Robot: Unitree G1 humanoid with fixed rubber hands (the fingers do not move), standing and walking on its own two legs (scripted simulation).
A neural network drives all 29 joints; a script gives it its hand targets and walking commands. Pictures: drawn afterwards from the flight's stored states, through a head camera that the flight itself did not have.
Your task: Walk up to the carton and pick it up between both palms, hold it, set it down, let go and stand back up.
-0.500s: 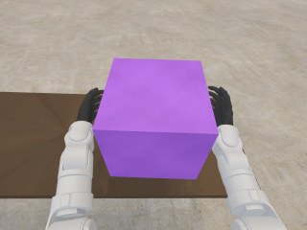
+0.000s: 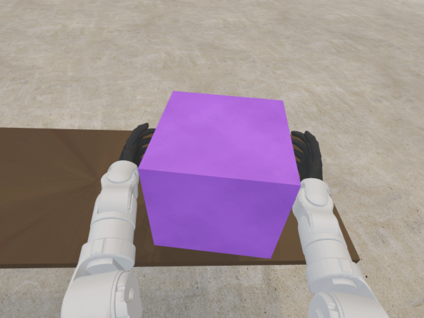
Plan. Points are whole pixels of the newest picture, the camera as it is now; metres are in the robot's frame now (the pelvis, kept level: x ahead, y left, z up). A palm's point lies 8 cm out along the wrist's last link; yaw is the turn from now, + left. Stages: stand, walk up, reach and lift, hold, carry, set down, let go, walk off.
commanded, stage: set down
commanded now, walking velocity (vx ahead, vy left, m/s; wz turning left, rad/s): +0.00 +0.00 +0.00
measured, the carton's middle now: (219, 171) +0.42 -0.02 +0.05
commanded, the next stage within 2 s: none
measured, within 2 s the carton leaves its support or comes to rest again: neither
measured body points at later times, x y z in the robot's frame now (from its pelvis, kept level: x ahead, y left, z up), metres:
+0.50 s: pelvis +0.03 +0.00 +0.00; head +0.04 +0.02 +0.45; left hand +0.44 +0.16 +0.06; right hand +0.39 -0.19 +0.08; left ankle +0.02 +0.11 -0.75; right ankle -0.01 -0.14 -0.75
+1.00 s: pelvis +0.03 -0.01 +0.00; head +0.07 +0.03 +0.45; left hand +0.45 +0.16 +0.04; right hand +0.39 -0.18 +0.05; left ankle +0.02 +0.11 -0.75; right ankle -0.01 -0.14 -0.75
